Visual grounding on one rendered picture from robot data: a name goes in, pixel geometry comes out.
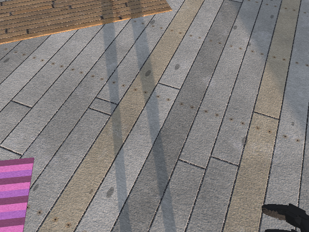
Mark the right robot hand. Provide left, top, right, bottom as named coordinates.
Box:
left=262, top=203, right=309, bottom=232

